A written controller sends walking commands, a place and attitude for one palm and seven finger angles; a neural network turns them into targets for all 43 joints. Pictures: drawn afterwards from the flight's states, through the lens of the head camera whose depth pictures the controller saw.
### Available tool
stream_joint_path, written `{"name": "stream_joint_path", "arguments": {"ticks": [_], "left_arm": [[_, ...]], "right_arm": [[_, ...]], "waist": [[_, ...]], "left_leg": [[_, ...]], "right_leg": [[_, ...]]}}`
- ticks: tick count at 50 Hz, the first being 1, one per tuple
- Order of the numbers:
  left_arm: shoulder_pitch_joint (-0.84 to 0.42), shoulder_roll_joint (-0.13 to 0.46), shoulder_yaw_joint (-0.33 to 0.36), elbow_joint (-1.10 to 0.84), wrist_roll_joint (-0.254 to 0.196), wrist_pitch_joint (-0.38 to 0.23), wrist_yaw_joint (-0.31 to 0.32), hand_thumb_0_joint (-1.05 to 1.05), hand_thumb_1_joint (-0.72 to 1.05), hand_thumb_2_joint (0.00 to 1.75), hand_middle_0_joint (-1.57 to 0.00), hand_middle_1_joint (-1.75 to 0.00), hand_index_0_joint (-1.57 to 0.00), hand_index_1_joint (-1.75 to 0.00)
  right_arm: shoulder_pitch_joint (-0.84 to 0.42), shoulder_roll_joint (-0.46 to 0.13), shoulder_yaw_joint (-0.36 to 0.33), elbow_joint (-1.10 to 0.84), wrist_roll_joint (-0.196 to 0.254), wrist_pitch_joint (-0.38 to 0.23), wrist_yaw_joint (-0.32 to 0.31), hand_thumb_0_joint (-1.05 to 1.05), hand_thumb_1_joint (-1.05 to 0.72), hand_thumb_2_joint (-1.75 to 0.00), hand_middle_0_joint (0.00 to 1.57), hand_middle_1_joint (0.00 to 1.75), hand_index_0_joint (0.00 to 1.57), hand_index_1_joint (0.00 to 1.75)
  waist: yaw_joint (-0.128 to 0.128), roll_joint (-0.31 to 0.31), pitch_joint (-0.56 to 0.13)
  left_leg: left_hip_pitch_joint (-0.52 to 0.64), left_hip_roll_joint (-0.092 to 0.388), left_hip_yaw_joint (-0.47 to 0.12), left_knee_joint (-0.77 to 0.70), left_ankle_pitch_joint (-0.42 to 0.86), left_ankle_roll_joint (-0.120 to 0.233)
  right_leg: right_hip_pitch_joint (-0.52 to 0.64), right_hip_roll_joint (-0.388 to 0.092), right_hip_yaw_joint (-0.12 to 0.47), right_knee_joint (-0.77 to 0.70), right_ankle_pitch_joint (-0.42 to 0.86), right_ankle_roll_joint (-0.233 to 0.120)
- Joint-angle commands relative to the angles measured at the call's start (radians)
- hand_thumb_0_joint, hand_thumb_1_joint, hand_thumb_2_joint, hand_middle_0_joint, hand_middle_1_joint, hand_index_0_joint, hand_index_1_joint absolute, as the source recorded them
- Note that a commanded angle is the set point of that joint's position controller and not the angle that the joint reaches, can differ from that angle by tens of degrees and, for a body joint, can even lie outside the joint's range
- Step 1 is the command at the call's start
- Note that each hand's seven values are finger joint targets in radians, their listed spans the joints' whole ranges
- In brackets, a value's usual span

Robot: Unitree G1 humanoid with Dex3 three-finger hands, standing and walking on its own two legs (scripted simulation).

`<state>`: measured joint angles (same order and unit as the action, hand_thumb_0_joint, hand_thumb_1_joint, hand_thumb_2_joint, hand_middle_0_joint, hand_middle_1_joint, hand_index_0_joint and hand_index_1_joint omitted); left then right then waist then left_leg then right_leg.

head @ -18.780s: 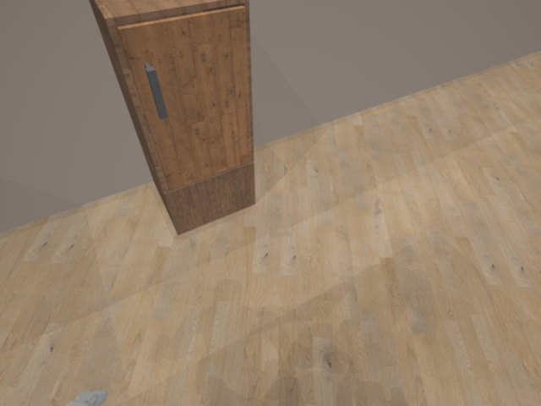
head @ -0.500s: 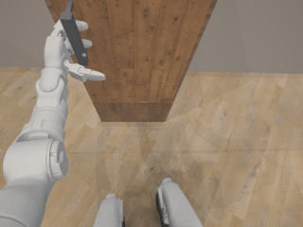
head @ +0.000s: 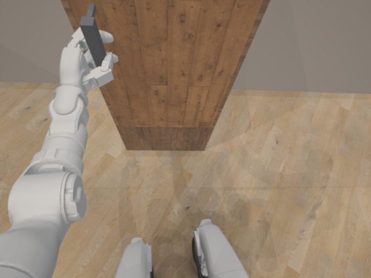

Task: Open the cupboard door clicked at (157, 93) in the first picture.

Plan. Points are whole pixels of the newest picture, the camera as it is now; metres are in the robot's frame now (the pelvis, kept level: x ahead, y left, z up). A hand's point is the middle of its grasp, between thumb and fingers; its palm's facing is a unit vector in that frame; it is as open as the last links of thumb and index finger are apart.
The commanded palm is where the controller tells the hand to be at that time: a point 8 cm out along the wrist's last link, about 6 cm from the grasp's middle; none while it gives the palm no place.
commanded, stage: close the thumb around the handle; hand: left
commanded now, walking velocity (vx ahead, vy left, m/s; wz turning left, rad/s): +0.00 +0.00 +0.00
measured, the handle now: (100, 46) +0.59 +0.12 +0.07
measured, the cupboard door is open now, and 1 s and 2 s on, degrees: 0 39 42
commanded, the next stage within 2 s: pull the door open along its arc in 0.06 s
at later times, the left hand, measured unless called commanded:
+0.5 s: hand (109, 86) +0.49 +0.10 +0.07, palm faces -0.14 -0.99 -0.03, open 6.0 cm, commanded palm +0.43 +0.16 +0.06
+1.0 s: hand (160, 154) +0.34 +0.01 +0.07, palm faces +0.23 -0.97 -0.01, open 6.4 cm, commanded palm +0.27 +0.09 +0.06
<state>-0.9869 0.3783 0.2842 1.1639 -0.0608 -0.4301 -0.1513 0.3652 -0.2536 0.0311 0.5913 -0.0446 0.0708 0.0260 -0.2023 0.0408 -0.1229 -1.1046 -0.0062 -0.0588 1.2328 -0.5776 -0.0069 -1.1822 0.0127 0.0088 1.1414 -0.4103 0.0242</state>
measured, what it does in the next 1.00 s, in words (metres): stands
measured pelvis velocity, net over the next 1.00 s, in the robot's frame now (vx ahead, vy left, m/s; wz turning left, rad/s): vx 0.02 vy -0.04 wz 0.02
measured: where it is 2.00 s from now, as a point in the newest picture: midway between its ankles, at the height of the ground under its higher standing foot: outside the picture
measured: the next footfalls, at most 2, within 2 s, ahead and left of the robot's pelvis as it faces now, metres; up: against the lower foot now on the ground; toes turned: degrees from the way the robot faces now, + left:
none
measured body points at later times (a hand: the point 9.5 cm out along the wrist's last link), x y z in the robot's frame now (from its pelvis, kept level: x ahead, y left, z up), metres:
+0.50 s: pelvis +0.01 +0.00 +0.01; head +0.14 -0.01 +0.44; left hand +0.49 +0.15 +0.07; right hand +0.03 -0.26 -0.11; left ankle -0.01 +0.12 -0.63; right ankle +0.06 -0.14 -0.63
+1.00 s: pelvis +0.02 -0.04 +0.03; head +0.09 -0.05 +0.47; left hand +0.32 +0.06 +0.07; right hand +0.23 -0.24 -0.07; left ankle -0.01 +0.12 -0.63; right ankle +0.06 -0.14 -0.63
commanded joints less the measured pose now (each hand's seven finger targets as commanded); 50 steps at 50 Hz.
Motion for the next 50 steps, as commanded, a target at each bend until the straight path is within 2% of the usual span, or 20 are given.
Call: {"name": "stream_joint_path", "arguments": {"ticks": [1, 2, 5, 9, 11, 14, 15, 22, 25, 27, 28, 31, 33, 35, 36, 37, 41, 46, 48, 50], "left_arm": [[-0.491, 0.176, 0.006, -0.235, 0.003, -0.082, -0.007, 0.00, 0.90, 0.90, -0.40, -1.35, -0.40, -1.35], [-0.484, 0.173, 0.002, -0.223, 0.012, -0.082, -0.004, 0.00, 0.90, 0.90, -0.40, -1.35, -0.40, -1.35], [-0.516, 0.168, -0.010, -0.228, 0.018, -0.083, -0.001, 0.00, 0.90, 0.90, -0.40, -1.35, -0.40, -1.35], [-0.474, 0.190, 0.010, -0.189, 0.021, -0.079, -0.004, 0.00, 0.90, 0.90, -0.40, -1.35, -0.40, -1.35], [-0.450, 0.194, 0.020, -0.229, 0.012, -0.085, -0.011, 0.00, 0.90, 0.90, -0.40, -1.35, -0.40, -1.35], [-0.352, 0.176, 0.021, -0.231, 0.000, -0.074, -0.023, 0.00, 0.90, 0.90, -0.40, -1.35, -0.40, -1.35], [-0.328, 0.179, 0.025, -0.261, -0.004, -0.075, -0.027, 0.00, 0.90, 0.90, -0.40, -1.35, -0.40, -1.35], [-0.010, 0.131, 0.018, -0.390, -0.039, -0.059, -0.037, 0.00, 0.90, 0.90, -0.40, -1.35, -0.40, -1.35], [0.172, 0.069, -0.005, -0.485, -0.070, -0.043, -0.037, 0.00, 0.90, 0.90, -0.40, -1.35, -0.40, -1.35], [0.300, 0.035, -0.021, -0.594, -0.085, -0.044, -0.035, 0.00, 0.90, 0.90, -0.40, -1.35, -0.40, -1.35], [0.362, 0.006, -0.040, -0.627, -0.091, -0.040, -0.031, 0.00, 0.90, 0.90, -0.40, -1.35, -0.40, -1.35], [0.524, -0.084, -0.023, -0.784, -0.127, -0.039, 0.117, 0.00, 0.90, 0.90, -0.40, -1.35, -0.40, -1.35], [0.630, -0.126, -0.016, -0.855, -0.106, -0.042, 0.240, 0.00, 0.90, 0.90, -0.40, -1.35, -0.40, -1.35], [0.744, -0.183, -0.067, -0.923, -0.061, -0.045, 0.334, 0.00, 0.90, 0.90, -0.40, -1.35, -0.40, -1.35], [0.771, -0.169, -0.062, -0.975, -0.034, -0.055, 0.380, 0.00, 0.90, 0.90, -0.40, -1.35, -0.40, -1.35], [0.827, -0.193, -0.081, -1.018, -0.012, -0.059, 0.419, 0.00, 0.90, 0.90, -0.40, -1.35, -0.40, -1.35], [0.903, -0.303, -0.199, -1.058, 0.067, -0.055, 0.562, 0.00, 0.90, 0.90, -0.40, -1.35, -0.40, -1.35], [0.936, -0.402, -0.318, -1.078, 0.182, -0.023, 0.721, 0.00, 0.90, 0.90, -0.40, -1.35, -0.40, -1.35], [0.957, -0.432, -0.359, -1.073, 0.204, -0.008, 0.731, 0.00, 0.90, 0.90, -0.40, -1.35, -0.40, -1.35], [0.996, -0.467, -0.398, -1.089, 0.198, 0.002, 0.719, 0.00, 0.90, 0.90, -0.40, -1.35, -0.40, -1.35]], "right_arm": [[0.183, -0.177, -0.060, -0.050, -0.003, -0.012, -0.011, 0.00, -0.90, -0.90, 0.20, 0.30, 0.20, 0.30], [0.181, -0.175, -0.060, -0.046, -0.004, -0.012, -0.009, 0.00, -0.90, -0.90, 0.20, 0.30, 0.20, 0.30], [0.185, -0.174, -0.060, -0.040, -0.006, -0.012, -0.010, 0.00, -0.90, -0.90, 0.20, 0.30, 0.20, 0.30], [0.187, -0.176, -0.060, -0.039, -0.003, -0.011, -0.011, 0.00, -0.90, -0.90, 0.20, 0.30, 0.20, 0.30], [0.184, -0.176, -0.060, -0.053, -0.004, -0.011, -0.010, 0.00, -0.90, -0.90, 0.20, 0.30, 0.20, 0.30], [0.174, -0.172, -0.062, -0.065, 0.003, -0.005, -0.007, 0.00, -0.90, -0.90, 0.20, 0.30, 0.20, 0.30], [0.166, -0.171, -0.064, -0.074, 0.004, -0.005, -0.006, 0.00, -0.90, -0.90, 0.20, 0.30, 0.20, 0.30], [0.123, -0.160, -0.073, -0.130, 0.030, 0.005, -0.001, 0.00, -0.90, -0.90, 0.20, 0.30, 0.20, 0.30], [0.088, -0.150, -0.079, -0.161, 0.042, 0.002, 0.001, 0.00, -0.90, -0.90, 0.20, 0.30, 0.20, 0.30], [0.064, -0.141, -0.083, -0.185, 0.049, -0.006, 0.003, 0.00, -0.90, -0.90, 0.20, 0.30, 0.20, 0.30], [0.051, -0.136, -0.082, -0.194, 0.051, -0.007, 0.005, 0.00, -0.90, -0.90, 0.20, 0.30, 0.20, 0.30], [-0.006, -0.109, -0.080, -0.227, 0.044, -0.027, 0.009, 0.00, -0.90, -0.90, 0.20, 0.30, 0.20, 0.30], [-0.031, -0.091, -0.079, -0.227, 0.030, -0.037, 0.016, 0.00, -0.90, -0.90, 0.20, 0.30, 0.20, 0.30], [-0.058, -0.078, -0.078, -0.237, 0.017, -0.041, 0.023, 0.00, -0.90, -0.90, 0.20, 0.30, 0.20, 0.30], [-0.075, -0.072, -0.078, -0.246, 0.010, -0.041, 0.022, 0.00, -0.90, -0.90, 0.20, 0.30, 0.20, 0.30], [-0.093, -0.059, -0.078, -0.251, 0.004, -0.040, 0.024, 0.00, -0.90, -0.90, 0.20, 0.30, 0.20, 0.30], [-0.146, -0.030, -0.068, -0.246, -0.008, -0.038, 0.013, 0.00, -0.90, -0.90, 0.20, 0.30, 0.20, 0.30], [-0.192, 0.006, -0.063, -0.219, -0.024, -0.049, -0.002, 0.00, -0.90, -0.90, 0.20, 0.30, 0.20, 0.30], [-0.200, 0.014, -0.063, -0.209, -0.028, -0.058, -0.007, 0.00, -0.90, -0.90, 0.20, 0.30, 0.20, 0.30], [-0.208, 0.017, -0.064, -0.207, -0.027, -0.069, -0.010, 0.00, -0.90, -0.90, 0.20, 0.30, 0.20, 0.30]], "waist": [[-0.032, 0.072, -0.545], [-0.027, 0.096, -0.553], [-0.043, 0.078, -0.545], [-0.034, 0.059, -0.536], [-0.014, 0.097, -0.563], [0.007, 0.053, -0.564], [0.019, 0.074, -0.576], [0.089, 0.002, -0.536], [0.113, -0.054, -0.494], [0.142, -0.047, -0.508], [0.146, -0.059, -0.476], [0.198, -0.087, -0.432], [0.224, -0.098, -0.416], [0.231, -0.134, -0.401], [0.245, -0.116, -0.413], [0.261, -0.090, -0.412], [0.240, -0.154, -0.337], [0.230, -0.134, -0.344], [0.219, -0.146, -0.335], [0.215, -0.142, -0.347]], "left_leg": [[0.268, -0.007, 0.015, -0.152, 0.385, 0.021], [0.275, -0.008, 0.015, -0.150, 0.387, 0.018], [0.265, -0.008, 0.017, -0.146, 0.376, 0.022], [0.244, -0.008, 0.019, -0.145, 0.371, 0.023], [0.277, -0.010, 0.021, -0.152, 0.401, 0.020], [0.261, -0.009, 0.030, -0.160, 0.403, 0.020], [0.266, -0.010, 0.036, -0.165, 0.405, 0.019], [0.254, -0.013, 0.058, -0.212, 0.410, 0.018], [0.225, -0.018, 0.079, -0.237, 0.378, 0.023], [0.249, -0.016, 0.082, -0.250, 0.418, 0.019], [0.243, -0.017, 0.086, -0.257, 0.406, 0.019], [0.244, -0.017, 0.086, -0.280, 0.384, 0.008], [0.242, -0.017, 0.090, -0.287, 0.375, -0.002], [0.244, -0.018, 0.093, -0.283, 0.379, -0.003], [0.249, -0.021, 0.092, -0.279, 0.387, -0.003], [0.257, -0.024, 0.097, -0.280, 0.392, -0.006], [0.253, -0.029, 0.083, -0.276, 0.331, -0.004], [0.273, -0.038, 0.083, -0.259, 0.314, -0.008], [0.275, -0.040, 0.083, -0.257, 0.305, -0.009], [0.285, -0.042, 0.085, -0.257, 0.303, -0.009]], "right_leg": [[0.386, 0.017, -0.041, -0.102, 0.282, -0.051], [0.376, 0.015, -0.040, -0.101, 0.280, -0.050], [0.375, 0.015, -0.037, -0.105, 0.274, -0.047], [0.384, 0.015, -0.035, -0.104, 0.277, -0.048], [0.398, 0.015, -0.037, -0.101, 0.295, -0.053], [0.440, 0.016, -0.034, -0.106, 0.317, -0.051], [0.457, 0.015, -0.033, -0.106, 0.326, -0.051], [0.543, 0.016, -0.033, -0.122, 0.363, -0.053], [0.604, 0.013, -0.026, -0.147, 0.377, -0.049], [0.630, 0.008, -0.026, -0.141, 0.416, -0.052], [0.633, 0.007, -0.027, -0.151, 0.412, -0.049], [0.644, 0.007, -0.039, -0.170, 0.367, -0.050], [0.661, -0.001, -0.040, -0.169, 0.361, -0.049], [0.678, -0.007, -0.034, -0.171, 0.377, -0.049], [0.694, -0.011, -0.026, -0.165, 0.387, -0.054], [0.709, -0.015, -0.020, -0.163, 0.403, -0.057], [0.692, -0.018, -0.006, -0.189, 0.351, -0.056], [0.684, -0.020, 0.016, -0.208, 0.337, -0.054], [0.697, -0.025, 0.024, -0.221, 0.350, -0.050], [0.724, -0.030, 0.030, -0.237, 0.374, -0.047]]}}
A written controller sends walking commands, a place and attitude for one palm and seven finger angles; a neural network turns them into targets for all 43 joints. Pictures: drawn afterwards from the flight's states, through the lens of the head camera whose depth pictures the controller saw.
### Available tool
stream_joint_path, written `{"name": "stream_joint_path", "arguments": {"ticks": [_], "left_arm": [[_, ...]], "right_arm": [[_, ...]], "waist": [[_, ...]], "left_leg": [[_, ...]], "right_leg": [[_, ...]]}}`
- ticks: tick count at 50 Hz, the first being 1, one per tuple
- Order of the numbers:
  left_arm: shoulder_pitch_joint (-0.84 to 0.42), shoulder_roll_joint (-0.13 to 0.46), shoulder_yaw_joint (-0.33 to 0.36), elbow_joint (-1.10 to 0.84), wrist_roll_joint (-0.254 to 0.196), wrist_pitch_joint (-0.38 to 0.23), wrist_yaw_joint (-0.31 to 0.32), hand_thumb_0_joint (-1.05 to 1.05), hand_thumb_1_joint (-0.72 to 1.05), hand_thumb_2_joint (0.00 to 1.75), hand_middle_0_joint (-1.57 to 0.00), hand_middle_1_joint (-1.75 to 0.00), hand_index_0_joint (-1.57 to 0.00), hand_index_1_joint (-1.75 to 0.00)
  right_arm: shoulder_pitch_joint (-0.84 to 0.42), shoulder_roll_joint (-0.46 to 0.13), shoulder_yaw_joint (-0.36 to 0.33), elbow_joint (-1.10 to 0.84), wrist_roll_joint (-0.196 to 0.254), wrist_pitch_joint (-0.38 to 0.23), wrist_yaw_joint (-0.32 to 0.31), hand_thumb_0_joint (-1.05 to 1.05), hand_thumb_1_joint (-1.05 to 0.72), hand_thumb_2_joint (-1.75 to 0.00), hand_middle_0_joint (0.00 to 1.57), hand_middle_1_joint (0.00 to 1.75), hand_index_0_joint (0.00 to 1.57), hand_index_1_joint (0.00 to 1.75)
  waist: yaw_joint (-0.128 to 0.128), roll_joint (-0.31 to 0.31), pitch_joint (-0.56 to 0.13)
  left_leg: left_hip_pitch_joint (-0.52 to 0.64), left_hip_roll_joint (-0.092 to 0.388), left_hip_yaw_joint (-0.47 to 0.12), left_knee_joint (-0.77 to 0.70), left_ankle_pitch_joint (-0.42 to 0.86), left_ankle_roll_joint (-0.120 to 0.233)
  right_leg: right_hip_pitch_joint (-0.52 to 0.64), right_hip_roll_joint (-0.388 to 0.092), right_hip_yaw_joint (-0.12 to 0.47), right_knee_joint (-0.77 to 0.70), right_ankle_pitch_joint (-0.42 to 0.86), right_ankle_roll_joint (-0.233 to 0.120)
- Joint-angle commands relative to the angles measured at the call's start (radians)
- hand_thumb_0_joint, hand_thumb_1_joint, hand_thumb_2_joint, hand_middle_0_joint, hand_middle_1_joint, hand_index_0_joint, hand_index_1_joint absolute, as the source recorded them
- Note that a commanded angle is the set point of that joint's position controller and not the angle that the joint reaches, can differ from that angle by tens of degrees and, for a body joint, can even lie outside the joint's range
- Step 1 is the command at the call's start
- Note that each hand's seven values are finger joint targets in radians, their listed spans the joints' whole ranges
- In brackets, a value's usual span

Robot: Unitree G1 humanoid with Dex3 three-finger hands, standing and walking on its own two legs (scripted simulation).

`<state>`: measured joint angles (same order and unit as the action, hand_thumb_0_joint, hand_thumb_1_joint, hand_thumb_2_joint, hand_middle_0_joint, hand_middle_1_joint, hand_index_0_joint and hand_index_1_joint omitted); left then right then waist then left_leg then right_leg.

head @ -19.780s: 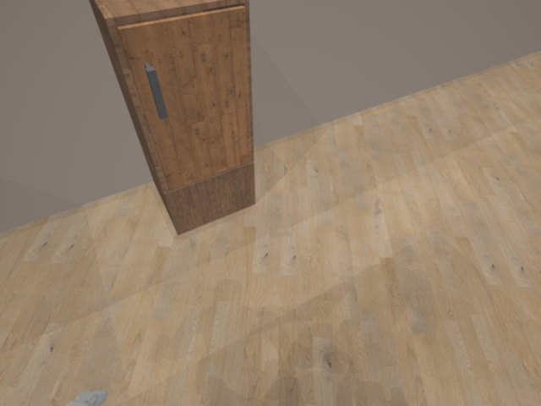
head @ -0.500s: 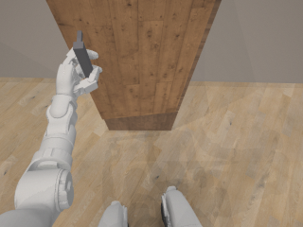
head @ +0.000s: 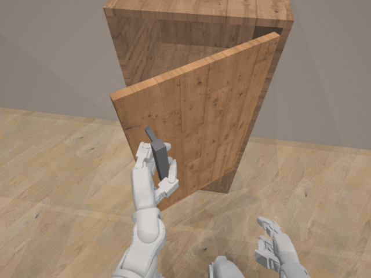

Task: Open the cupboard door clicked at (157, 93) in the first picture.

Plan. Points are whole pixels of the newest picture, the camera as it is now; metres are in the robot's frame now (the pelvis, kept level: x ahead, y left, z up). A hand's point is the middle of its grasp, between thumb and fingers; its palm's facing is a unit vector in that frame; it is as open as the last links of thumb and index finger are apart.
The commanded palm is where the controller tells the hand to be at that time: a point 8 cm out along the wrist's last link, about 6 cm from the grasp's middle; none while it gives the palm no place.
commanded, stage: pull the door open along its arc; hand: left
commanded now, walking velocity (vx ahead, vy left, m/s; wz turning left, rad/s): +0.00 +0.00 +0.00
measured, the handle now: (157, 157) +0.36 +0.08 +0.05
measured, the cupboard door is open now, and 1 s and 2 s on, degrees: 39 42 46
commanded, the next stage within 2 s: open thumb and fingers to let go in 0.20 s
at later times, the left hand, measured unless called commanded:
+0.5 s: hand (176, 184) +0.30 +0.03 +0.04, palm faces +0.27 -0.96 -0.03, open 6.8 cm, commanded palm +0.25 +0.07 +0.04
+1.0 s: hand (175, 185) +0.30 +0.03 +0.04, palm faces +0.21 -0.98 -0.03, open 14.5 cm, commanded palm +0.26 +0.06 +0.04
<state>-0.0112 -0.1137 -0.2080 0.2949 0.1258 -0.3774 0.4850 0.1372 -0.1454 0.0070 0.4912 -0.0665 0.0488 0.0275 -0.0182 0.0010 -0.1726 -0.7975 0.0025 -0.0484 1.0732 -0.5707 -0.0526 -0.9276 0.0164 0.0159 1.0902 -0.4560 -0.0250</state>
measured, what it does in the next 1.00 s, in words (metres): stands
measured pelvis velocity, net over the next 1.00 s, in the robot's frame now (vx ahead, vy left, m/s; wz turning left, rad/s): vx -0.03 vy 0.02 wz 0.03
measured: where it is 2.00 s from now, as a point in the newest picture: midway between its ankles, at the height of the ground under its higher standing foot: outside the picture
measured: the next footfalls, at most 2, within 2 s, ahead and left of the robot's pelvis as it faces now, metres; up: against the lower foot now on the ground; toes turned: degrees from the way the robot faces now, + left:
none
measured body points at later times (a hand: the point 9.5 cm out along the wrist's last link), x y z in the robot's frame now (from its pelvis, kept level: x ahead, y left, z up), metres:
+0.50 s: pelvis -0.01 -0.02 +0.00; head +0.05 -0.04 +0.44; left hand +0.28 +0.08 +0.05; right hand +0.16 -0.24 -0.12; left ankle -0.03 +0.15 -0.66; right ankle +0.04 -0.10 -0.66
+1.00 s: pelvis -0.03 +0.02 -0.01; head +0.03 +0.01 +0.44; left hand +0.28 +0.09 +0.04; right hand +0.14 -0.19 -0.12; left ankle -0.03 +0.16 -0.66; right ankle +0.04 -0.10 -0.66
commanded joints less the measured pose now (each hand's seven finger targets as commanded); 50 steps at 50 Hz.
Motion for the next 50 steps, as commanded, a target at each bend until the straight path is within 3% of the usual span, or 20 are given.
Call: {"name": "stream_joint_path", "arguments": {"ticks": [1, 5, 11, 13, 15, 18, 21, 24, 28, 35, 37, 43, 50], "left_arm": [[0.044, 0.002, 0.073, -0.222, 0.001, -0.046, 0.073, 0.00, 0.90, 0.90, -0.40, -1.35, -0.40, -1.35], [0.113, -0.046, 0.020, -0.263, -0.030, -0.037, 0.048, 0.00, 0.90, 0.90, -0.40, -1.35, -0.40, -1.35], [0.115, -0.148, -0.106, -0.311, -0.009, -0.033, 0.053, 0.00, 0.90, 0.90, -0.40, -1.35, -0.40, -1.35], [0.051, -0.120, -0.084, -0.290, -0.002, -0.030, 0.067, 0.00, 0.90, 0.90, -0.40, -1.35, -0.40, -1.35], [-0.115, -0.070, -0.038, -0.251, -0.001, -0.034, 0.087, 0.00, 0.90, 0.90, -0.40, -1.35, -0.40, -1.35], [-0.096, -0.065, -0.015, -0.208, -0.008, -0.039, 0.087, 0.00, 0.69, 0.81, -0.38, -1.33, -0.38, -1.33], [-0.124, -0.079, -0.034, -0.212, -0.005, -0.042, 0.076, 0.00, 0.48, 0.72, -0.37, -1.30, -0.37, -1.30], [-0.128, -0.098, -0.054, -0.192, -0.002, -0.042, 0.069, 0.00, 0.27, 0.63, -0.35, -1.28, -0.35, -1.28], [-0.221, -0.115, -0.085, -0.187, 0.003, -0.054, 0.068, 0.00, -0.01, 0.51, -0.33, -1.25, -0.33, -1.25], [-0.308, -0.145, -0.101, -0.131, 0.014, -0.052, 0.098, 0.00, -0.50, 0.30, -0.30, -1.20, -0.30, -1.20], [-0.342, -0.137, -0.091, -0.116, 0.014, -0.046, 0.106, 0.00, -0.50, 0.30, -0.30, -1.20, -0.30, -1.20], [-0.379, -0.190, -0.118, -0.089, 0.023, -0.029, 0.127, 0.00, -0.50, 0.30, -0.25, -0.90, -0.25, -0.90], [-0.455, -0.208, -0.121, -0.051, 0.021, -0.010, 0.148, 0.00, -0.50, 0.30, -0.19, -0.55, -0.19, -0.55]], "right_arm": [[0.018, -0.092, -0.039, -0.109, -0.002, -0.052, -0.012, 0.00, -0.90, -0.90, 0.20, 0.30, 0.20, 0.30], [0.002, -0.089, -0.033, -0.112, 0.001, -0.078, -0.007, 0.00, -0.90, -0.90, 0.20, 0.30, 0.20, 0.30], [-0.001, -0.084, -0.035, -0.109, -0.001, -0.132, 0.013, 0.00, -0.90, -0.90, 0.20, 0.30, 0.20, 0.30], [0.004, -0.092, -0.038, -0.094, -0.004, -0.142, 0.012, 0.00, -0.90, -0.90, 0.20, 0.30, 0.20, 0.30], [0.003, -0.099, -0.036, -0.067, -0.007, -0.146, 0.002, 0.00, -0.90, -0.90, 0.20, 0.30, 0.20, 0.30], [0.001, -0.100, -0.043, -0.063, -0.006, -0.149, -0.005, 0.00, -0.90, -0.90, 0.20, 0.30, 0.20, 0.30], [0.003, -0.106, -0.049, -0.065, -0.004, -0.148, -0.005, 0.00, -0.90, -0.90, 0.20, 0.30, 0.20, 0.30], [0.012, -0.111, -0.053, -0.062, -0.006, -0.147, -0.003, 0.00, -0.90, -0.90, 0.20, 0.30, 0.20, 0.30], [0.000, -0.117, -0.052, -0.056, -0.003, -0.154, -0.004, 0.00, -0.90, -0.90, 0.20, 0.30, 0.20, 0.30], [-0.009, -0.120, -0.047, -0.054, -0.007, -0.165, -0.003, 0.00, -0.90, -0.90, 0.20, 0.30, 0.20, 0.30], [-0.013, -0.123, -0.044, -0.052, -0.007, -0.163, -0.004, 0.00, -0.90, -0.90, 0.20, 0.30, 0.20, 0.30], [-0.004, -0.123, -0.045, -0.048, -0.013, -0.159, 0.008, 0.00, -0.90, -0.90, 0.20, 0.30, 0.20, 0.30], [-0.010, -0.125, -0.043, -0.038, -0.015, -0.153, 0.012, 0.00, -0.90, -0.90, 0.20, 0.30, 0.20, 0.30]], "waist": [[0.026, -0.113, -0.293], [0.021, -0.128, -0.271], [-0.008, -0.117, -0.266], [-0.015, -0.114, -0.267], [-0.039, -0.137, -0.245], [-0.012, -0.148, -0.281], [-0.009, -0.133, -0.306], [-0.017, -0.158, -0.303], [-0.039, -0.142, -0.256], [-0.035, -0.096, -0.244], [-0.035, -0.089, -0.246], [-0.033, -0.064, -0.279], [-0.042, -0.070, -0.267]], "left_leg": [[-0.018, -0.050, 0.070, -0.101, 0.295, 0.037], [-0.029, -0.052, 0.065, -0.102, 0.261, 0.034], [-0.029, -0.053, 0.052, -0.080, 0.265, 0.031], [-0.039, -0.053, 0.049, -0.068, 0.248, 0.031], [-0.077, -0.057, 0.045, -0.047, 0.198, 0.035], [-0.084, -0.060, 0.049, -0.054, 0.186, 0.037], [-0.070, -0.061, 0.053, -0.062, 0.197, 0.041], [-0.062, -0.057, 0.054, -0.065, 0.201, 0.045], [-0.049, -0.054, 0.052, -0.067, 0.158, 0.052], [-0.026, -0.050, 0.047, -0.086, 0.129, 0.054], [-0.024, -0.048, 0.044, -0.093, 0.122, 0.053], [0.005, -0.039, 0.032, -0.103, 0.184, 0.048], [0.001, -0.038, 0.029, -0.107, 0.156, 0.048]], "right_leg": [[0.474, -0.033, 0.022, -0.194, 0.425, 0.000], [0.495, -0.050, 0.038, -0.214, 0.438, 0.015], [0.461, -0.058, 0.038, -0.210, 0.462, 0.012], [0.432, -0.061, 0.038, -0.205, 0.425, 0.014], [0.400, -0.074, 0.069, -0.227, 0.329, 0.023], [0.424, -0.076, 0.082, -0.237, 0.275, 0.020], [0.430, -0.072, 0.071, -0.232, 0.266, 0.013], [0.416, -0.067, 0.050, -0.224, 0.271, 0.014], [0.340, -0.059, 0.033, -0.237, 0.140, 0.007], [0.267, -0.040, -0.018, -0.212, 0.053, -0.007], [0.257, -0.038, -0.026, -0.205, 0.040, -0.010], [0.243, -0.025, -0.066, -0.158, 0.113, -0.021], [0.215, -0.022, -0.075, -0.157, 0.072, -0.021]]}}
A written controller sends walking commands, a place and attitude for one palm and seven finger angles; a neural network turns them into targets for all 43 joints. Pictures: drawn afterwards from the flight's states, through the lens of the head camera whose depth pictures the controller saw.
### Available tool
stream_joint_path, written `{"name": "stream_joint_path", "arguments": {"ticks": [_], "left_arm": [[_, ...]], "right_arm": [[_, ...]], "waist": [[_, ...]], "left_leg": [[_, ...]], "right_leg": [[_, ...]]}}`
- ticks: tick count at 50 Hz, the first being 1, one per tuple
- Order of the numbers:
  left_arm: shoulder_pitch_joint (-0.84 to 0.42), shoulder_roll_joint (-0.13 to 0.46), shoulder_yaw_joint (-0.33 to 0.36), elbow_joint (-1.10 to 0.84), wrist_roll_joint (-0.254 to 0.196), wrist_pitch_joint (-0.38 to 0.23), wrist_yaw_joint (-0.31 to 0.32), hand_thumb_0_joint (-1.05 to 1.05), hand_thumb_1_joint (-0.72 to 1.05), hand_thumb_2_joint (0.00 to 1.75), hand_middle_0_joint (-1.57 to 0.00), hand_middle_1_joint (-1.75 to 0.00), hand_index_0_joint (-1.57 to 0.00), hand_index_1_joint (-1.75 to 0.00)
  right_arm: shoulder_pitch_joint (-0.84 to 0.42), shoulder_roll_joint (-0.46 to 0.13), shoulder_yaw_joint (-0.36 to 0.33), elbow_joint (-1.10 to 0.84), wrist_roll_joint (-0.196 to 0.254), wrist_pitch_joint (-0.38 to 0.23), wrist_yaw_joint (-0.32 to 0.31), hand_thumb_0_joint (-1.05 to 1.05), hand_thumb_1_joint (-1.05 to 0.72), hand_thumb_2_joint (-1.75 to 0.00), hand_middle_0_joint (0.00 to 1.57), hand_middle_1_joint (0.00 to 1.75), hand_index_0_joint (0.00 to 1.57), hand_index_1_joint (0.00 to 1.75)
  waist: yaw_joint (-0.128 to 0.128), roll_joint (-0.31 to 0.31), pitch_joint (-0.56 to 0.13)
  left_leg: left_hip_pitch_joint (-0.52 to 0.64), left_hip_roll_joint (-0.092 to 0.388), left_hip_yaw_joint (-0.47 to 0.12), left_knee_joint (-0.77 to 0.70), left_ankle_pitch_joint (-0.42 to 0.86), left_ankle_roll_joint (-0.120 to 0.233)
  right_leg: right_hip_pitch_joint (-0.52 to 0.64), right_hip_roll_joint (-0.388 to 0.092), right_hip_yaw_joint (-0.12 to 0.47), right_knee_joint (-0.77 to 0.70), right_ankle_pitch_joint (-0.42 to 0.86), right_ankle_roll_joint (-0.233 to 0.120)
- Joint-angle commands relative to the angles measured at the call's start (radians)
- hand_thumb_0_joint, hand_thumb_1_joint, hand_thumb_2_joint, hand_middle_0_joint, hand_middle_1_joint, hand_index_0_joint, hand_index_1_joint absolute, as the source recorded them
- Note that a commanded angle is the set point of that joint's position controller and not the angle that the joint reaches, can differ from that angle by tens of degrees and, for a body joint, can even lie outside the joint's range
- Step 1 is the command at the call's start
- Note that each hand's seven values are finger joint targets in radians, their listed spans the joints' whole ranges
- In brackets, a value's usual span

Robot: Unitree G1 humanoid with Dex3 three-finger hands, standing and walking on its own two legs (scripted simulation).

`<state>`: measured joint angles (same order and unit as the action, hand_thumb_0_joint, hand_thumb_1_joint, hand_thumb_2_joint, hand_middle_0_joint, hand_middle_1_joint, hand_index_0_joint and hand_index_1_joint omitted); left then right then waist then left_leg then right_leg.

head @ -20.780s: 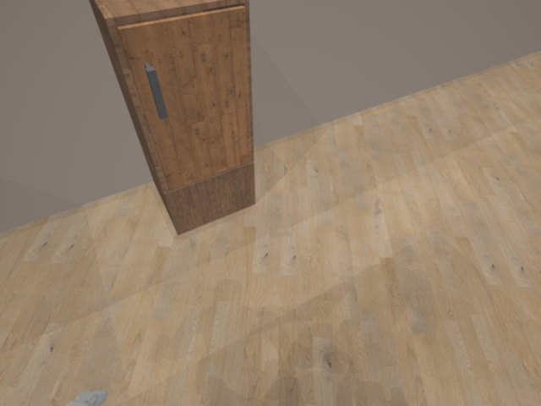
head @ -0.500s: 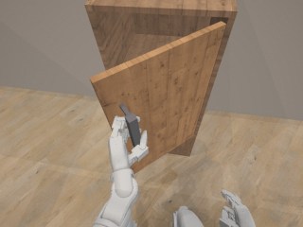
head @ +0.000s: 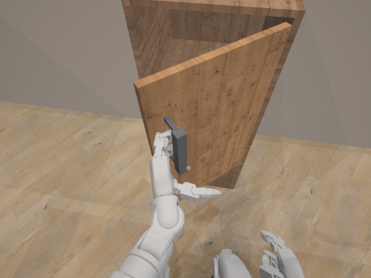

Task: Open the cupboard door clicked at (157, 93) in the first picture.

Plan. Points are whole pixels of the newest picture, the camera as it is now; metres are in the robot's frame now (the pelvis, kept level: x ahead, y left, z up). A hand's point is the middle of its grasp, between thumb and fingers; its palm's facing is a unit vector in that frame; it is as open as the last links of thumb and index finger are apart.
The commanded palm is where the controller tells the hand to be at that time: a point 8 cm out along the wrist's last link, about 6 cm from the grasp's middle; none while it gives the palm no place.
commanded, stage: open thumb and fingers to let go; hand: left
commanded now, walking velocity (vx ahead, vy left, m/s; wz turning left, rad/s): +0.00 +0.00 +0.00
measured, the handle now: (175, 146) +0.39 +0.04 +0.05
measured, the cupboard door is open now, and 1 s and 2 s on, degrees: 42 46 46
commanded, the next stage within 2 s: slide the hand sideways off the handle in 0.12 s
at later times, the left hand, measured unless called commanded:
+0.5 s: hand (190, 185) +0.30 +0.00 +0.04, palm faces -0.29 -0.96 +0.00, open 16.3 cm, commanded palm +0.29 +0.05 +0.05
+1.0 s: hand (167, 203) +0.26 +0.05 +0.05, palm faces -0.21 -0.98 +0.00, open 16.3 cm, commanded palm +0.25 +0.11 +0.05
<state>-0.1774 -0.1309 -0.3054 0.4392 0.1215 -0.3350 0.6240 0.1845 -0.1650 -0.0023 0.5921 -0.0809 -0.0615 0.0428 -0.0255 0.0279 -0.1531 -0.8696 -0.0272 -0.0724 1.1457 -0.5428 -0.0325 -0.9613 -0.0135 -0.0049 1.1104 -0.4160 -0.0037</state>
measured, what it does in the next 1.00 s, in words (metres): stands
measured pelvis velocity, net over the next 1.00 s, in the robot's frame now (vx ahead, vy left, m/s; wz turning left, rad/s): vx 0.02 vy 0.00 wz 0.00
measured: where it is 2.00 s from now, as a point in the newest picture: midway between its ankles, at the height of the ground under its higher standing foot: outside the picture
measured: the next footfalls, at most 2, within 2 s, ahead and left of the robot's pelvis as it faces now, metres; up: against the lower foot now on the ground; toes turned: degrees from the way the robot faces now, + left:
none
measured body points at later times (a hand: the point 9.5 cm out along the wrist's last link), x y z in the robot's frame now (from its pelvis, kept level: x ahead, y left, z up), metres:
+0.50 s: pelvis +0.00 +0.01 +0.00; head +0.07 -0.01 +0.44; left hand +0.31 +0.06 +0.05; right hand +0.16 -0.22 -0.11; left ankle +0.01 +0.14 -0.65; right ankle +0.07 -0.12 -0.65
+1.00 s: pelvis +0.02 +0.00 -0.01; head +0.09 -0.01 +0.43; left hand +0.27 +0.10 +0.05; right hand +0.21 -0.22 -0.09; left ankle +0.01 +0.14 -0.65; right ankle +0.07 -0.12 -0.65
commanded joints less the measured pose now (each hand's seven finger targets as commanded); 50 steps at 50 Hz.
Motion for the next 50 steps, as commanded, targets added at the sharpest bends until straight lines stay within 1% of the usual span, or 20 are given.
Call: {"name": "stream_joint_path", "arguments": {"ticks": [1, 5, 11, 12, 13, 14, 16, 17, 18, 19, 20, 22, 25, 26, 27, 29, 31, 35, 42, 50], "left_arm": [[-0.271, -0.183, -0.014, -0.189, 0.025, -0.050, 0.010, 0.00, -0.50, 0.30, -0.18, -0.50, -0.18, -0.50], [-0.286, -0.198, -0.019, -0.178, 0.021, -0.041, 0.015, 0.00, -0.50, 0.30, -0.15, -0.30, -0.15, -0.30], [-0.297, -0.207, -0.022, -0.172, 0.020, -0.041, 0.016, 0.00, -0.50, 0.30, -0.15, -0.30, -0.15, -0.30], [-0.266, -0.088, -0.249, -0.223, 0.171, -0.073, -0.193, 0.00, -0.50, 0.30, -0.15, -0.30, -0.15, -0.30], [-0.303, -0.035, -0.181, -0.276, 0.129, -0.116, -0.303, 0.00, -0.50, 0.30, -0.15, -0.30, -0.15, -0.30], [-0.295, -0.004, -0.178, -0.302, 0.106, -0.138, -0.391, 0.00, -0.50, 0.30, -0.15, -0.30, -0.15, -0.30], [-0.300, 0.010, -0.181, -0.348, 0.018, -0.143, -0.549, 0.00, -0.50, 0.30, -0.15, -0.30, -0.15, -0.30], [-0.274, 0.010, -0.155, -0.349, -0.041, -0.131, -0.593, 0.00, -0.50, 0.30, -0.15, -0.30, -0.15, -0.30], [-0.257, -0.007, -0.140, -0.330, -0.093, -0.106, -0.615, 0.00, -0.50, 0.30, -0.15, -0.30, -0.15, -0.30], [-0.261, -0.016, -0.114, -0.328, -0.135, -0.084, -0.616, 0.00, -0.50, 0.30, -0.15, -0.30, -0.15, -0.30], [-0.223, -0.007, -0.080, -0.325, -0.158, -0.067, -0.606, 0.00, -0.50, 0.30, -0.15, -0.30, -0.15, -0.30], [-0.186, 0.012, -0.026, -0.353, -0.178, -0.049, -0.567, 0.00, -0.50, 0.30, -0.15, -0.30, -0.15, -0.30], [-0.109, 0.037, 0.008, -0.395, -0.149, -0.067, -0.512, 0.00, -0.50, 0.30, -0.15, -0.30, -0.15, -0.30], [-0.069, 0.073, 0.027, -0.408, -0.124, -0.080, -0.500, 0.00, -0.50, 0.30, -0.15, -0.30, -0.15, -0.30], [-0.058, 0.065, 0.016, -0.435, -0.108, -0.092, -0.494, 0.00, -0.50, 0.30, -0.15, -0.30, -0.15, -0.30], [-0.007, 0.086, 0.025, -0.447, -0.096, -0.106, -0.494, 0.00, -0.50, 0.30, -0.15, -0.30, -0.15, -0.30], [0.070, 0.112, 0.031, -0.469, -0.080, -0.107, -0.506, 0.00, -0.50, 0.30, -0.15, -0.30, -0.15, -0.30], [0.142, 0.127, 0.027, -0.536, -0.089, -0.085, -0.536, 0.00, -0.50, 0.30, -0.15, -0.30, -0.15, -0.30], [0.235, 0.144, 0.021, -0.668, -0.122, -0.071, -0.591, 0.00, -0.50, 0.30, -0.15, -0.30, -0.15, -0.30], [0.366, 0.217, 0.085, -0.745, -0.147, -0.059, -0.649, 0.00, -0.50, 0.30, -0.15, -0.30, -0.15, -0.30]], "right_arm": [[-0.061, -0.107, -0.033, -0.143, 0.001, -0.042, -0.004, 0.00, -0.90, -0.90, 0.20, 0.30, 0.20, 0.30], [-0.060, -0.103, -0.032, -0.138, -0.002, -0.036, -0.003, 0.00, -0.90, -0.90, 0.20, 0.30, 0.20, 0.30], [-0.058, -0.104, -0.032, -0.135, -0.001, -0.036, -0.002, 0.00, -0.90, -0.90, 0.20, 0.30, 0.20, 0.30], [0.031, -0.138, -0.050, -0.118, 0.007, -0.018, -0.001, 0.00, -0.90, -0.90, 0.20, 0.30, 0.20, 0.30], [0.040, -0.137, -0.055, -0.146, 0.017, -0.017, -0.004, 0.00, -0.90, -0.90, 0.20, 0.30, 0.20, 0.30], [0.030, -0.139, -0.054, -0.162, 0.027, -0.016, -0.009, 0.00, -0.90, -0.90, 0.20, 0.30, 0.20, 0.30], [0.031, -0.140, -0.045, -0.197, 0.054, -0.019, -0.016, 0.00, -0.90, -0.90, 0.20, 0.30, 0.20, 0.30], [0.022, -0.136, -0.039, -0.213, 0.067, -0.020, -0.022, 0.00, -0.90, -0.90, 0.20, 0.30, 0.20, 0.30], [0.020, -0.137, -0.032, -0.225, 0.077, -0.018, -0.028, 0.00, -0.90, -0.90, 0.20, 0.30, 0.20, 0.30], [0.016, -0.139, -0.028, -0.231, 0.083, -0.018, -0.033, 0.00, -0.90, -0.90, 0.20, 0.30, 0.20, 0.30], [0.015, -0.145, -0.028, -0.238, 0.086, -0.017, -0.037, 0.00, -0.90, -0.90, 0.20, 0.30, 0.20, 0.30], [0.004, -0.148, -0.027, -0.251, 0.082, -0.016, -0.037, 0.00, -0.90, -0.90, 0.20, 0.30, 0.20, 0.30], [0.008, -0.146, -0.031, -0.269, 0.066, -0.013, -0.027, 0.00, -0.90, -0.90, 0.20, 0.30, 0.20, 0.30], [0.008, -0.151, -0.035, -0.275, 0.061, -0.011, -0.023, 0.00, -0.90, -0.90, 0.20, 0.30, 0.20, 0.30], [0.007, -0.143, -0.036, -0.279, 0.057, -0.010, -0.017, 0.00, -0.90, -0.90, 0.20, 0.30, 0.20, 0.30], [0.006, -0.143, -0.036, -0.286, 0.057, -0.004, -0.010, 0.00, -0.90, -0.90, 0.20, 0.30, 0.20, 0.30], [0.000, -0.145, -0.038, -0.301, 0.059, 0.002, -0.008, 0.00, -0.90, -0.90, 0.20, 0.30, 0.20, 0.30], [0.003, -0.141, -0.034, -0.323, 0.068, 0.014, -0.015, 0.00, -0.90, -0.90, 0.20, 0.30, 0.20, 0.30], [0.005, -0.139, -0.029, -0.341, 0.073, -0.004, -0.037, 0.00, -0.90, -0.90, 0.20, 0.30, 0.20, 0.30], [0.013, -0.142, -0.030, -0.359, 0.075, -0.019, -0.047, 0.00, -0.90, -0.90, 0.20, 0.30, 0.20, 0.30]], "waist": [[-0.024, -0.100, -0.285], [-0.027, -0.098, -0.303], [-0.028, -0.106, -0.293], [-0.130, -0.116, -0.253], [-0.098, -0.109, -0.327], [-0.093, -0.103, -0.346], [-0.099, -0.061, -0.323], [-0.083, -0.048, -0.299], [-0.084, -0.064, -0.261], [-0.082, -0.073, -0.232], [-0.066, -0.104, -0.226], [-0.040, -0.095, -0.248], [-0.023, -0.130, -0.275], [-0.009, -0.131, -0.297], [-0.012, -0.111, -0.309], [-0.011, -0.136, -0.286], [0.006, -0.122, -0.287], [-0.003, -0.120, -0.245], [-0.018, -0.107, -0.245], [-0.005, -0.092, -0.259]], "left_leg": [[0.070, -0.008, 0.049, -0.187, 0.134, 0.026], [0.078, -0.008, 0.056, -0.182, 0.147, 0.027], [0.075, -0.008, 0.052, -0.183, 0.150, 0.026], [0.101, 0.002, 0.055, -0.146, 0.164, 0.049], [0.084, -0.010, 0.055, -0.135, 0.175, 0.054], [0.087, -0.010, 0.054, -0.133, 0.165, 0.055], [0.099, -0.017, 0.054, -0.146, 0.135, 0.060], [0.100, -0.018, 0.050, -0.164, 0.109, 0.055], [0.096, -0.018, 0.043, -0.182, 0.079, 0.054], [0.087, -0.021, 0.039, -0.194, 0.054, 0.053], [0.082, -0.021, 0.035, -0.204, 0.045, 0.050], [0.082, -0.024, 0.036, -0.207, 0.069, 0.047], [0.069, -0.022, 0.041, -0.184, 0.132, 0.046], [0.061, -0.022, 0.041, -0.171, 0.165, 0.046], [0.066, -0.020, 0.050, -0.160, 0.177, 0.046], [0.040, -0.020, 0.056, -0.151, 0.154, 0.046], [0.028, -0.021, 0.057, -0.150, 0.160, 0.045], [0.023, -0.020, 0.066, -0.146, 0.129, 0.047], [0.040, -0.018, 0.049, -0.124, 0.152, 0.047], [0.009, -0.023, 0.052, -0.090, 0.163, 0.045]], "right_leg": [[0.254, 0.011, -0.057, -0.173, 0.036, -0.046], [0.261, 0.012, -0.056, -0.176, 0.049, -0.045], [0.256, 0.012, -0.056, -0.177, 0.051, -0.045], [0.214, -0.004, -0.021, -0.159, 0.133, -0.048], [0.266, -0.016, -0.015, -0.150, 0.173, -0.050], [0.290, -0.017, -0.007, -0.143, 0.178, -0.049], [0.294, -0.015, -0.002, -0.149, 0.152, -0.048], [0.283, -0.011, -0.007, -0.161, 0.104, -0.046], [0.269, -0.006, -0.016, -0.176, 0.052, -0.041], [0.256, -0.002, -0.020, -0.188, 0.008, -0.037], [0.258, -0.001, -0.025, -0.191, -0.017, -0.035], [0.265, -0.002, -0.033, -0.173, -0.004, -0.036], [0.285, -0.004, -0.032, -0.147, 0.055, -0.037], [0.298, -0.005, -0.027, -0.130, 0.085, -0.041], [0.293, -0.007, -0.021, -0.122, 0.108, -0.040], [0.297, -0.006, -0.012, -0.125, 0.095, -0.038], [0.312, -0.006, -0.005, -0.118, 0.102, -0.042], [0.304, -0.004, 0.004, -0.135, 0.085, -0.033], [0.281, -0.002, -0.008, -0.115, 0.112, -0.029], [0.291, -0.004, 0.003, -0.096, 0.128, -0.026]]}}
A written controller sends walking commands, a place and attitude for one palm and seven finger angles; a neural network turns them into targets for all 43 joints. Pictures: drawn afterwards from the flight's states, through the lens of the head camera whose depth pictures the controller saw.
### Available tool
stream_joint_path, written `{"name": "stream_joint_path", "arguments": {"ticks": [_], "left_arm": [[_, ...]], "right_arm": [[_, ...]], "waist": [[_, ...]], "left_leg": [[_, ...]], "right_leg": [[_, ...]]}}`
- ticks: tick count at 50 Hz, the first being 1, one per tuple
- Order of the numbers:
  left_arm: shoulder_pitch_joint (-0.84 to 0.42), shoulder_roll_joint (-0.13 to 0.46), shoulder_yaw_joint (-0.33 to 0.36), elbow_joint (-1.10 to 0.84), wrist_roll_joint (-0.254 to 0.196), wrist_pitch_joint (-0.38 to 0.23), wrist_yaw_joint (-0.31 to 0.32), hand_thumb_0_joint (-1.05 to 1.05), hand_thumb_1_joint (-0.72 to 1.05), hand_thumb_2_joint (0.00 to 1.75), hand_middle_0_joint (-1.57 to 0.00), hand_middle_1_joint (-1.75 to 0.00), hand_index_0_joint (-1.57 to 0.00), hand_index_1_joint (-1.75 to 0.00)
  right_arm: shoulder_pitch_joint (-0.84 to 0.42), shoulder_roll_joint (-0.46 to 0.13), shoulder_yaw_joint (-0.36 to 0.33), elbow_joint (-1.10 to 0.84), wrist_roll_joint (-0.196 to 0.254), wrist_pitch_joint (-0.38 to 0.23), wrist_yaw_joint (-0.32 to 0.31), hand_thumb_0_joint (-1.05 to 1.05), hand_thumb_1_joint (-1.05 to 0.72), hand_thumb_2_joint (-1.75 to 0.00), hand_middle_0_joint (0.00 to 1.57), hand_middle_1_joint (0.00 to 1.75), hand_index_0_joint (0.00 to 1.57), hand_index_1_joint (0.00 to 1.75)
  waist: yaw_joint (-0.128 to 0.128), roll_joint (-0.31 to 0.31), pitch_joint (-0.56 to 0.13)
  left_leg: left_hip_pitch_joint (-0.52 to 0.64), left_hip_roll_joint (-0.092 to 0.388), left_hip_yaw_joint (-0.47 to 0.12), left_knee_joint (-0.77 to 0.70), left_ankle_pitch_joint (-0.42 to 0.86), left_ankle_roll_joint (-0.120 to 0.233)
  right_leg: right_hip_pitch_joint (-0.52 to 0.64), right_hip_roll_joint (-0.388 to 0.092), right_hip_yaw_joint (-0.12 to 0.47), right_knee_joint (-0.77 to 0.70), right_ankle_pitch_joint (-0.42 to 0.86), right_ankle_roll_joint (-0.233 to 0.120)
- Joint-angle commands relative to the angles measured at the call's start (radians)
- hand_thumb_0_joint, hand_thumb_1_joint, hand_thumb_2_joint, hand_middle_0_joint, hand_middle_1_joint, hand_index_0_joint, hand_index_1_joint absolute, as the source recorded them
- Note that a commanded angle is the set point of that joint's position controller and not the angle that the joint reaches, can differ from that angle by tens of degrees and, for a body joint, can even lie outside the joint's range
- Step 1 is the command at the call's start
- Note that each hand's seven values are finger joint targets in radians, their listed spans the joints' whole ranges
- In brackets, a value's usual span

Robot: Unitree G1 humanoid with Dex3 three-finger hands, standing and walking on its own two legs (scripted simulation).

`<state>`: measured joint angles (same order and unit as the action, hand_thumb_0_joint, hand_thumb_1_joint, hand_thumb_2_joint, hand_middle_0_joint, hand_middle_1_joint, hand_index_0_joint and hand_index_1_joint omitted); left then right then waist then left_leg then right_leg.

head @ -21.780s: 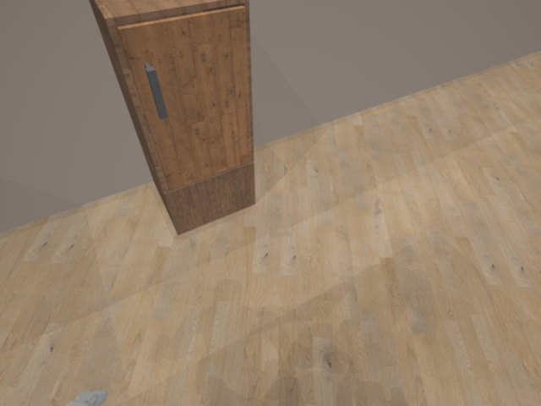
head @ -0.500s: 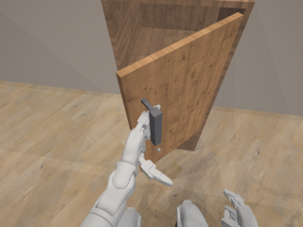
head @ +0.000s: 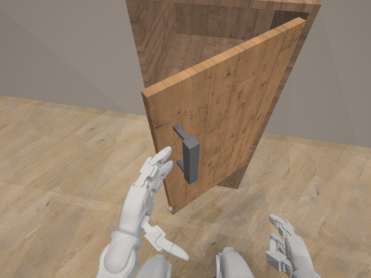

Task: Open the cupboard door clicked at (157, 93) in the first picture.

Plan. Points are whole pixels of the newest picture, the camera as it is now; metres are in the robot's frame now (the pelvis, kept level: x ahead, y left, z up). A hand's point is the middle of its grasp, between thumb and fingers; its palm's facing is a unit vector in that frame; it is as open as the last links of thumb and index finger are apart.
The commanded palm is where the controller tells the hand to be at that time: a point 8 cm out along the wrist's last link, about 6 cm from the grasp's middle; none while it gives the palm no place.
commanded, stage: slide the hand sideways off the handle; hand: left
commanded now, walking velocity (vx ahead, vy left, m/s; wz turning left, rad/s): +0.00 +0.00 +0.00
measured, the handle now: (185, 155) +0.35 +0.02 +0.06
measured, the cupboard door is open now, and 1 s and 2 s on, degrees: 46 46 46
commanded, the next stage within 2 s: draw the hand back to the body in 0.42 s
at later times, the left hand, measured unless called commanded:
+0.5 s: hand (138, 228) +0.21 +0.10 +0.05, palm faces -0.20 -0.98 +0.01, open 16.3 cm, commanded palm +0.20 +0.15 +0.06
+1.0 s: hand (90, 222) +0.20 +0.15 +0.13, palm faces -0.17 -0.98 -0.07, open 16.3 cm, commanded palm +0.18 +0.21 +0.15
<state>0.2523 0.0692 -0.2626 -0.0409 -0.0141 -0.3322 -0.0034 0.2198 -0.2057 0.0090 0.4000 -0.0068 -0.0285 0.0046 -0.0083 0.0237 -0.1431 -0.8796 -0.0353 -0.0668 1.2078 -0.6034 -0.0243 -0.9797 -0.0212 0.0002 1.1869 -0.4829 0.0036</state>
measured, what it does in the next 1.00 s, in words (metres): stands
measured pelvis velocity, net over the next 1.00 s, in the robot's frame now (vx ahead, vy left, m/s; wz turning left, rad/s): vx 0.01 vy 0.02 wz -0.01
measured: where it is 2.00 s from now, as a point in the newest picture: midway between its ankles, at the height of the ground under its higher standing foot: outside the picture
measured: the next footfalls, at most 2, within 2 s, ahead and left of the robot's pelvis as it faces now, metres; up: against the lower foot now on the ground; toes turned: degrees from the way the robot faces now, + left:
none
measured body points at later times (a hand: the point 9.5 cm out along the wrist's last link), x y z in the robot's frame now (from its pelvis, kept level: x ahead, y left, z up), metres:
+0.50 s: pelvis +0.00 +0.01 -0.01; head +0.07 +0.01 +0.43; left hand +0.22 +0.15 +0.06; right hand +0.19 -0.22 -0.08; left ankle -0.01 +0.14 -0.64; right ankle +0.05 -0.12 -0.64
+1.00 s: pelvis +0.01 +0.02 +0.03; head +0.03 +0.02 +0.48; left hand +0.20 +0.21 +0.14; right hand +0.19 -0.21 -0.02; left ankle -0.01 +0.14 -0.64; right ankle +0.05 -0.12 -0.64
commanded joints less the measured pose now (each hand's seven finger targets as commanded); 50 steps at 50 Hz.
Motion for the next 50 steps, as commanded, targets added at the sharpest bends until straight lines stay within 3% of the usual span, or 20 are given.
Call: {"name": "stream_joint_path", "arguments": {"ticks": [1, 7, 11, 19, 21, 24, 26, 28, 31, 34, 36, 41, 46, 50], "left_arm": [[-0.017, 0.029, 0.057, -0.262, -0.015, -0.057, -0.027, 0.00, -0.50, 0.30, -0.15, -0.30, -0.15, -0.30], [0.040, 0.046, 0.067, -0.355, -0.038, -0.055, -0.060, 0.00, -0.50, 0.30, -0.15, -0.30, -0.15, -0.30], [0.124, 0.075, 0.102, -0.355, -0.058, -0.060, -0.087, 0.00, -0.50, 0.30, -0.15, -0.30, -0.15, -0.30], [0.168, 0.115, 0.148, -0.406, -0.099, -0.068, -0.140, 0.00, -0.50, 0.30, -0.15, -0.30, -0.15, -0.30], [0.156, 0.100, 0.118, -0.438, -0.104, -0.067, -0.147, 0.00, -0.50, 0.30, -0.15, -0.30, -0.15, -0.30], [0.162, 0.094, 0.115, -0.430, -0.107, -0.061, -0.144, 0.00, -0.50, 0.30, -0.15, -0.30, -0.15, -0.30], [0.189, 0.121, 0.142, -0.418, -0.100, -0.052, -0.139, 0.00, -0.50, 0.30, -0.15, -0.30, -0.15, -0.30], [0.180, 0.162, 0.170, -0.502, -0.100, -0.041, -0.132, 0.00, -0.50, 0.30, -0.15, -0.30, -0.15, -0.30], [0.223, 0.197, 0.214, -0.554, -0.112, -0.007, -0.122, 0.00, -0.50, 0.30, -0.15, -0.30, -0.15, -0.30], [0.240, 0.166, 0.192, -0.564, -0.132, 0.031, -0.129, 0.00, -0.50, 0.30, -0.15, -0.30, -0.15, -0.30], [0.249, 0.170, 0.202, -0.543, -0.140, 0.054, -0.136, 0.00, -0.50, 0.30, -0.15, -0.30, -0.15, -0.30], [0.265, 0.210, 0.251, -0.555, -0.160, 0.081, -0.162, 0.00, -0.50, 0.30, -0.15, -0.30, -0.15, -0.30], [0.286, 0.254, 0.328, -0.592, -0.194, 0.091, -0.183, 0.00, -0.50, 0.30, -0.15, -0.30, -0.15, -0.30], [0.307, 0.273, 0.370, -0.644, -0.225, 0.099, -0.206, 0.00, -0.36, 0.36, -0.16, -0.30, -0.16, -0.30]], "right_arm": [[-0.022, -0.102, -0.042, -0.171, 0.001, -0.052, -0.010, 0.00, -0.90, -0.90, 0.20, 0.30, 0.20, 0.30], [-0.015, -0.102, -0.042, -0.187, 0.005, -0.059, -0.011, 0.00, -0.90, -0.90, 0.20, 0.30, 0.20, 0.30], [-0.008, -0.111, -0.045, -0.194, 0.006, -0.069, -0.016, 0.00, -0.90, -0.90, 0.20, 0.30, 0.20, 0.30], [-0.004, -0.120, -0.046, -0.205, 0.014, -0.085, -0.027, 0.00, -0.90, -0.90, 0.20, 0.30, 0.20, 0.30], [-0.012, -0.122, -0.044, -0.213, 0.014, -0.094, -0.029, 0.00, -0.90, -0.90, 0.20, 0.30, 0.20, 0.30], [0.000, -0.123, -0.045, -0.208, 0.013, -0.101, -0.030, 0.00, -0.90, -0.90, 0.20, 0.30, 0.20, 0.30], [0.000, -0.126, -0.047, -0.208, 0.012, -0.100, -0.031, 0.00, -0.90, -0.90, 0.20, 0.30, 0.20, 0.30], [-0.001, -0.127, -0.044, -0.225, 0.017, -0.094, -0.031, 0.00, -0.90, -0.90, 0.20, 0.30, 0.20, 0.30], [0.002, -0.125, -0.039, -0.237, 0.025, -0.085, -0.038, 0.00, -0.90, -0.90, 0.20, 0.30, 0.20, 0.30], [0.009, -0.124, -0.030, -0.242, 0.037, -0.082, -0.041, 0.00, -0.90, -0.90, 0.20, 0.30, 0.20, 0.30], [0.008, -0.130, -0.027, -0.240, 0.038, -0.083, -0.048, 0.00, -0.90, -0.90, 0.20, 0.30, 0.20, 0.30], [0.008, -0.136, -0.020, -0.240, 0.040, -0.094, -0.059, 0.00, -0.90, -0.90, 0.20, 0.30, 0.20, 0.30], [0.012, -0.136, -0.016, -0.236, 0.045, -0.101, -0.063, 0.00, -0.90, -0.90, 0.20, 0.30, 0.20, 0.30], [0.016, -0.134, -0.017, -0.226, 0.054, -0.113, -0.065, 0.00, -0.90, -0.90, 0.20, 0.30, 0.20, 0.30]], "waist": [[-0.015, -0.102, -0.265], [-0.020, -0.053, -0.267], [-0.022, -0.092, -0.249], [-0.021, -0.057, -0.222], [-0.026, -0.032, -0.231], [-0.031, -0.050, -0.228], [-0.017, -0.061, -0.240], [-0.007, -0.009, -0.261], [0.007, 0.004, -0.271], [-0.016, 0.001, -0.195], [-0.023, -0.047, -0.153], [-0.017, -0.016, -0.103], [-0.003, 0.003, -0.095], [0.002, 0.040, -0.116]], "left_leg": [[0.014, -0.015, 0.043, -0.151, 0.239, 0.038], [0.025, -0.013, 0.041, -0.137, 0.269, 0.034], [-0.013, -0.013, 0.043, -0.119, 0.239, 0.036], [-0.029, -0.009, 0.040, -0.113, 0.194, 0.033], [-0.022, -0.012, 0.036, -0.106, 0.200, 0.036], [-0.023, -0.011, 0.031, -0.107, 0.197, 0.034], [-0.031, -0.009, 0.029, -0.108, 0.210, 0.033], [0.011, -0.009, 0.032, -0.138, 0.208, 0.032], [0.060, -0.009, 0.027, -0.182, 0.245, 0.034], [0.095, -0.004, 0.023, -0.229, 0.219, 0.030], [0.100, -0.001, 0.013, -0.253, 0.206, 0.033], [0.140, 0.001, 0.012, -0.305, 0.172, 0.032], [0.187, 0.008, 0.015, -0.343, 0.215, 0.029], [0.249, 0.011, 0.015, -0.363, 0.311, 0.021]], "right_leg": [[0.317, 0.007, -0.004, -0.169, 0.209, -0.036], [0.296, 0.008, -0.012, -0.148, 0.242, -0.034], [0.295, 0.011, -0.003, -0.155, 0.212, -0.030], [0.242, 0.015, -0.013, -0.142, 0.131, -0.029], [0.231, 0.017, -0.012, -0.137, 0.127, -0.031], [0.215, 0.018, -0.024, -0.131, 0.122, -0.029], [0.230, 0.020, -0.025, -0.123, 0.126, -0.032], [0.249, 0.018, -0.027, -0.134, 0.121, -0.033], [0.302, 0.026, -0.037, -0.159, 0.149, -0.035], [0.298, 0.033, -0.056, -0.205, 0.126, -0.026], [0.313, 0.037, -0.062, -0.234, 0.107, -0.024], [0.336, 0.037, -0.068, -0.278, 0.073, -0.022], [0.395, 0.042, -0.075, -0.304, 0.111, -0.022], [0.442, 0.046, -0.083, -0.313, 0.210, -0.020]]}}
